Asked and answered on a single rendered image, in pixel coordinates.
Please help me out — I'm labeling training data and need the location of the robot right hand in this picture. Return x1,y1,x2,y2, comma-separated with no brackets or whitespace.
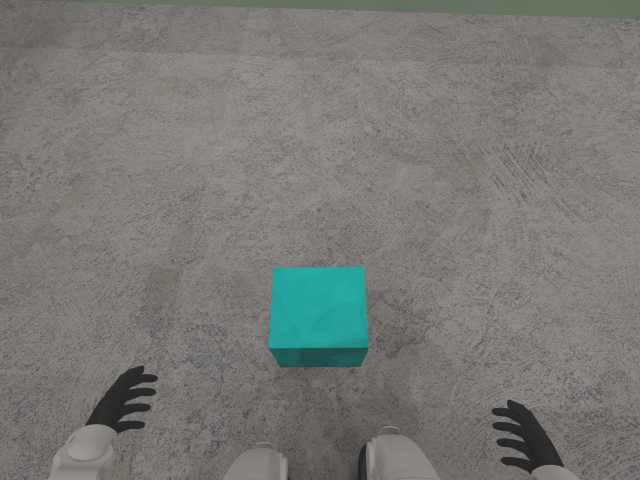
492,400,565,474

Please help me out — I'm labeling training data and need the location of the carton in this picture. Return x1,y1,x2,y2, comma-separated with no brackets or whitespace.
269,267,369,367

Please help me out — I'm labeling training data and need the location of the robot left hand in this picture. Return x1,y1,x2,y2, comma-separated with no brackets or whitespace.
85,366,158,434

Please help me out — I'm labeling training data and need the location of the left robot forearm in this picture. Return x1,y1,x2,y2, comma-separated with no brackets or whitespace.
48,424,118,480

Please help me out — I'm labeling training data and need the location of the right robot shin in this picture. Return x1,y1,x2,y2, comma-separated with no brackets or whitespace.
375,426,400,439

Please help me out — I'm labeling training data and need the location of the right robot thigh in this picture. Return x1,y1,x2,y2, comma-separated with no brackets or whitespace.
366,434,441,480

